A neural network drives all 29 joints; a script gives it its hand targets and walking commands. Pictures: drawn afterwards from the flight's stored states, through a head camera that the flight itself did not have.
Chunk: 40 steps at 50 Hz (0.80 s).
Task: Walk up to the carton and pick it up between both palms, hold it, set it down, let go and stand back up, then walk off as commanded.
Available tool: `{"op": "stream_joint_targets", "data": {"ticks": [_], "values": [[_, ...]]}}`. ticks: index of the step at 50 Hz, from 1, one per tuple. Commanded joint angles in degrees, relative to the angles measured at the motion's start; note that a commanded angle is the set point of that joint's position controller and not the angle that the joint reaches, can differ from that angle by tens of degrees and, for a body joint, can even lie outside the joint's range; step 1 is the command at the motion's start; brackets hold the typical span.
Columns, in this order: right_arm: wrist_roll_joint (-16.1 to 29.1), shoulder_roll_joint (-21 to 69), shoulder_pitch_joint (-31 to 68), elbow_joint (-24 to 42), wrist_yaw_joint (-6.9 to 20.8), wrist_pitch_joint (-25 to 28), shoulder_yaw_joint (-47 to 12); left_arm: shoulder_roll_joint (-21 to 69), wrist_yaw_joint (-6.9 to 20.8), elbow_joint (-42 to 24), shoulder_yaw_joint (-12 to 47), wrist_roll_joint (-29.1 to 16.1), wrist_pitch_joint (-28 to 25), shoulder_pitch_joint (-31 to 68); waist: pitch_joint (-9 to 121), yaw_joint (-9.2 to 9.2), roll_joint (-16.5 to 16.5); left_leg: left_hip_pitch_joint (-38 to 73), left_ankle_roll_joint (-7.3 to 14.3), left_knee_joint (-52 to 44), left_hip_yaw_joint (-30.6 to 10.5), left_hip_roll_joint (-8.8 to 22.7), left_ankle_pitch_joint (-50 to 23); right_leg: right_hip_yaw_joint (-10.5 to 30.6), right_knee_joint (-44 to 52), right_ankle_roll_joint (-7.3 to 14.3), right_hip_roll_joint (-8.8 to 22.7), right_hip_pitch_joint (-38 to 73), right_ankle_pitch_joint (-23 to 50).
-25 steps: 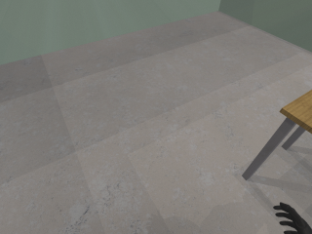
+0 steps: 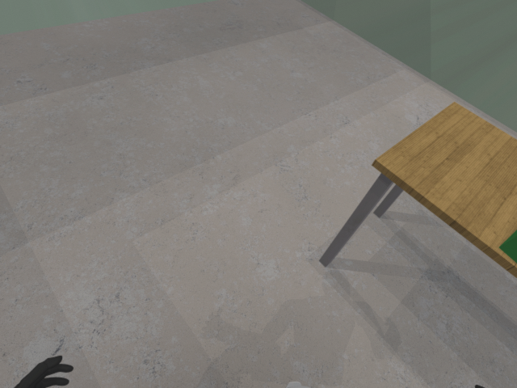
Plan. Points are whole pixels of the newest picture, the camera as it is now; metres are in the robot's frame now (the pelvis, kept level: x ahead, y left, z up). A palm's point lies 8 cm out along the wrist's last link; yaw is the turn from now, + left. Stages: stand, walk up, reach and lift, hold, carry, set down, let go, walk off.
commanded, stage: walk up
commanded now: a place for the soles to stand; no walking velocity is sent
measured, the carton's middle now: out of the picture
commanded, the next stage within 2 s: none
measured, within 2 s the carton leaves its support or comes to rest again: neither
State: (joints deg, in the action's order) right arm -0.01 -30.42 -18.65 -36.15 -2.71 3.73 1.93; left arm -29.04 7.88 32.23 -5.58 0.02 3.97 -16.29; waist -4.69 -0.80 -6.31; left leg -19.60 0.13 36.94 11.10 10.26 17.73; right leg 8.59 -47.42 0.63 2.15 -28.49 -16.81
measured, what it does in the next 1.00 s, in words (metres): steps to the right, turning right: right foot, then left foot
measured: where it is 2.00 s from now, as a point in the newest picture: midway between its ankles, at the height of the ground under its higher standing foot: outside the picture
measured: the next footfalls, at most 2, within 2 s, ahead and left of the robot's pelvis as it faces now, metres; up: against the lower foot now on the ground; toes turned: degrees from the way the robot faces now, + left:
right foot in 0.10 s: +0.09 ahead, -0.21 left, +0.00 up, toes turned +5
left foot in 0.30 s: +0.06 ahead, +0.04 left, +0.00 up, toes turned +3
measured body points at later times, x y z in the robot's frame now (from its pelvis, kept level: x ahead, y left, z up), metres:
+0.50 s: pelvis +0.02 -0.07 +0.00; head +0.08 -0.04 +0.45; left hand +0.19 +0.24 -0.10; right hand +0.07 -0.44 -0.03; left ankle +0.02 +0.04 -0.73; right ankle +0.03 -0.27 -0.68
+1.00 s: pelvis +0.06 -0.15 +0.00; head +0.10 -0.14 +0.44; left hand +0.26 +0.14 -0.09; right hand +0.05 -0.52 -0.05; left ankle +0.07 -0.06 -0.73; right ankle +0.04 -0.31 -0.69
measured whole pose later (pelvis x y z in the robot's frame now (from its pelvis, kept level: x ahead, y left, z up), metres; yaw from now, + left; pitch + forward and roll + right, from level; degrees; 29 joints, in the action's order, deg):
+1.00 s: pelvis +0.06 -0.15 +0.00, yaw -18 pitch +1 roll -2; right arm 0.0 -30.8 -20.4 -36.2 -2.9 5.7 2.0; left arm -28.3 6.4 32.2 -5.7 0.0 2.8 -18.2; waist -4.6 -0.7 -0.4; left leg -18.0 1.9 39.8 9.7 5.8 21.9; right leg 7.1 -50.3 0.9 -3.8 -27.9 -20.4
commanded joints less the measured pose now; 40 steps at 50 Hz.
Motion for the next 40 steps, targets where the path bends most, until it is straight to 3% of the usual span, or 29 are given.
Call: {"op": "stream_joint_targets", "data": {"ticks": [1, 3, 4, 5, 6, 7, 8, 10, 12, 13, 14, 15, 16, 17, 18, 20, 22, 25, 28, 30, 31, 32, 33, 34, 35, 36, 37, 39, 40], "values": [[-1.9, -15.0, 4.9, 1.2, 0.7, 0.4, 9.0, -8.3, -0.4, -2.6, -3.6, 0.7, -1.3, -7.4, 12.1, -2.94, 19.1, 9.4, 10.5, -4.8, -1.7, 9.6, -11.4, -8.5, 7.7, 1.3, 1.7, 6.8, -2.7], [-2.5, -12.3, 6.6, 1.8, 0.3, -0.1, 8.1, -11.0, -0.9, -0.2, -4.7, 2.2, -1.1, -11.7, 11.1, -5.98, 11.4, -0.2, 6.9, 7.4, 1.8, 3.7, 4.7, -2.3, 14.6, 4.3, -1.2, 14.4, -3.9], [-2.6, -9.9, 7.3, 3.3, 0.0, -0.4, 7.3, -15.0, -1.3, 0.7, -5.8, 3.2, -0.7, -13.9, 6.7, -7.38, 1.6, -8.1, 4.5, 15.9, 3.5, -0.9, 16.6, 9.4, 21.3, 7.3, 1.4, 13.4, -12.3], [-2.2, -7.7, 7.8, 4.1, -0.1, -1.0, 6.1, -17.6, -1.5, -0.2, -5.9, 3.4, -0.2, -10.6, -1.4, -5.99, -7.1, -16.2, 2.6, 22.4, 0.7, -6.0, 24.0, 26.1, 30.7, 10.3, 4.5, 5.7, -28.0], [-1.3, -9.5, 7.8, 4.5, -0.2, -0.6, 6.3, -19.3, -1.7, -2.2, -6.4, 3.3, -0.2, -4.5, -4.6, -3.5, -7.8, -17.3, 1.1, 24.0, -7.1, -8.4, 22.3, 37.9, 37.7, 14.2, 6.7, 0.0, -33.4], [-1.1, -11.6, 7.3, 3.2, -0.4, -0.2, 6.9, -18.6, -1.7, -3.2, -6.0, 2.9, -0.2, -1.3, -6.4, -2.52, -7.1, -15.5, 0.8, 21.8, -9.4, -7.4, 19.6, 35.2, 37.2, 14.2, 5.0, -0.3, -29.4], [-0.8, -11.7, 5.7, 1.9, -0.4, 0.3, 7.0, -16.2, -1.6, -3.8, -5.3, 2.8, -0.4, 0.8, -5.7, -1.21, -8.3, -13.9, 0.6, 18.7, -9.1, -7.0, 15.5, 29.0, 33.8, 12.8, 1.9, 1.6, -19.8], [-0.8, -10.7, -0.3, -0.7, -0.8, 1.1, 6.9, -12.8, -1.2, -4.9, -3.9, 2.3, -0.6, 1.7, 3.8, 0.04, -11.9, -7.3, 0.3, 11.7, -7.6, -8.2, 11.0, 24.4, 29.0, 11.6, 0.0, 8.6, -7.2], [-0.9, -9.7, -2.2, -1.9, -1.3, 1.7, 6.7, -11.1, -0.8, -5.2, -2.8, 2.3, -0.7, 2.2, 6.9, 0.29, -10.9, 0.5, 1.7, 3.7, -8.9, -9.0, 11.3, 23.1, 26.2, 12.0, 1.0, 7.0, -1.9], [-1.0, -9.2, -4.3, -2.4, -1.6, 2.2, 6.6, -10.9, -0.8, -5.2, -2.3, 2.4, -0.7, 3.0, 8.0, 1.68, -9.8, 7.2, 3.0, -4.0, -9.7, -8.6, 9.2, 21.8, 23.0, 11.7, 0.8, 3.1, 0.2], [-1.3, -8.9, -6.3, -3.3, -2.0, 2.6, 7.0, -9.1, -0.7, -5.6, -1.4, 2.1, -0.6, 4.9, 8.1, 3.72, -7.4, 17.5, 3.9, -13.4, -10.0, -7.4, 0.3, 17.3, 19.4, 9.4, -1.5, -3.8, 1.3], [-2.5, -12.7, -8.8, -3.1, -2.0, 2.9, 7.9, -4.9, -0.7, -6.1, -0.8, 2.1, -0.9, 4.2, 10.6, 5.29, 1.9, 29.6, 4.1, -17.1, -18.1, -0.3, -1.0, 9.1, 11.2, 5.1, -6.4, -13.0, 0.7], [-3.2, -17.4, -8.6, -1.7, -2.2, 2.6, 9.1, -2.1, -0.9, -5.9, -0.7, 2.6, -0.9, 1.5, 10.2, 4.69, 10.6, 30.5, 5.9, -19.3, -29.0, 14.9, 0.3, 1.6, 0.4, 1.7, -10.3, -19.3, -6.1], [-2.1, -19.0, -3.9, -0.2, -2.3, 2.7, 9.2, -6.3, -1.1, -4.7, -1.3, 3.5, -0.8, -1.2, 8.6, 2.4, 8.0, 24.0, 9.2, -21.4, -31.1, 24.5, 1.8, 0.4, -4.7, 0.6, -3.2, -19.1, -7.3], [-1.6, -17.4, -1.2, 0.9, -2.0, 2.9, 8.7, -8.8, -0.8, -3.5, -2.1, 3.3, -0.8, -1.9, 6.3, 0.66, 6.7, 20.1, 8.1, -19.9, -26.0, 21.9, -2.0, -0.7, -6.5, 0.6, -1.1, -15.7, -5.1], [-1.8, -13.6, -1.8, 0.7, -1.9, 2.8, 7.5, -7.0, -0.1, -3.8, -2.4, 2.7, -1.2, -1.3, 6.3, 0.26, 8.8, 19.2, 5.6, -16.0, -14.0, 13.9, -19.0, -3.0, -7.4, 0.6, -0.4, -11.5, -1.9], [-1.4, -12.4, -5.0, -1.0, -1.4, 2.2, 7.1, -5.0, 0.1, -4.2, -1.8, 1.2, -1.6, -1.5, 6.5, 1.33, 12.7, 21.4, 6.7, -12.3, -8.5, 9.7, -31.9, -5.6, -4.2, 0.2, -0.3, -9.9, -0.8], [-1.3, -13.5, -5.8, -1.1, -0.4, 1.5, 7.6, -4.8, 0.0, -5.2, -1.7, 0.7, -1.6, 1.3, 6.1, 2.75, 16.0, 23.3, 10.2, -10.4, -6.2, 10.1, -29.6, -8.9, 0.6, -0.1, 0.6, -10.5, -2.2], [-1.4, -14.7, -5.3, -0.7, 0.5, 1.4, 8.1, -4.8, -0.3, -5.1, -2.1, 0.4, -1.9, 0.7, 8.3, 2.66, 18.6, 21.9, 10.5, -8.2, -3.7, 9.9, -26.1, -10.4, 5.4, 0.5, 1.0, -6.0, -1.7], [-1.4, -14.6, -2.1, -0.4, 0.9, 1.1, 8.3, -5.1, -0.7, -3.8, -2.5, 0.2, -2.2, -3.2, 10.7, 0.23, 20.4, 20.0, 10.1, -3.9, -2.0, 9.2, -27.1, -11.6, 8.6, 1.1, 0.0, 0.6, -0.9], [-1.6, -14.7, 0.5, 0.0, 0.9, 0.7, 8.3, -5.9, -0.9, -2.6, -2.9, 0.2, -2.3, -7.1, 12.8, -2.19, 20.2, 17.3, 9.4, -0.5, -0.5, 8.0, -26.2, -12.1, 10.6, 1.5, -1.0, 6.3, 0.7], [-1.7, -13.8, 2.3, 0.6, 0.9, 0.3, 8.0, -6.9, -1.5, -1.2, -3.5, 0.7, -2.5, -10.7, 14.6, -4.96, 16.7, 12.4, 8.0, 7.1, 1.3, 5.4, -23.8, -10.7, 14.3, 2.4, -2.8, 13.9, 1.7], [-2.0, -11.4, 2.8, 1.4, 0.7, 0.1, 7.3, -9.2, -1.8, 0.4, -4.3, 1.5, -2.6, -14.5, 14.9, -7.38, 9.4, 4.6, 6.3, 18.2, 1.7, 1.1, -14.3, -7.0, 17.0, 4.1, -6.3, 20.6, 0.0], [-1.8, -8.7, 5.7, 4.2, 0.4, 0.1, 6.1, -14.5, -2.5, 0.9, -5.6, 3.0, -2.2, -16.8, 10.5, -9.13, -1.6, -8.4, 3.6, 27.3, 2.4, -2.2, 2.5, 10.4, 22.5, 7.6, 0.8, 22.3, -2.4], [-1.2, -6.4, 6.7, 5.8, 0.3, -0.1, 4.8, -18.2, -2.7, -0.4, -6.0, 3.1, -1.8, -12.7, 4.1, -6.54, -8.8, -19.6, 1.5, 28.3, -1.8, -8.1, 21.3, 30.3, 30.4, 11.3, 6.1, 18.8, -12.3], [-1.2, -9.9, 8.0, 5.0, 0.1, 0.2, 5.5, -17.9, -2.5, -1.4, -5.7, 2.5, -1.6, -9.5, 1.4, -4.9, -2.3, -19.1, 0.9, 27.1, -10.1, -7.4, 23.0, 38.1, 32.7, 15.1, 8.8, 13.3, -16.9], [-0.9, -11.1, 6.9, 3.9, 0.4, 0.7, 5.8, -16.4, -2.5, -1.9, -5.5, 2.2, -1.8, -6.9, -2.2, -3.6, -1.3, -17.8, 0.9, 24.2, -9.8, -6.6, 21.2, 33.8, 31.8, 16.0, 7.3, 10.4, -16.5], [-0.8, -10.5, 1.9, 1.1, 0.5, 1.4, 6.3, -13.6, -2.4, -2.8, -4.3, 2.1, -1.7, -1.9, -1.6, -0.95, -5.1, -10.4, 0.7, 15.4, -9.2, -6.4, 17.9, 25.7, 30.6, 13.2, 2.6, 5.8, -14.2], [-0.9, -10.4, -0.4, -0.5, 0.3, 1.8, 6.5, -12.3, -2.1, -3.4, -3.5, 2.0, -1.5, -1.5, -0.1, -0.15, -7.5, -5.6, 1.0, 12.3, -8.2, -7.6, 15.6, 24.3, 30.2, 12.5, 1.6, 3.5, -12.8]]}}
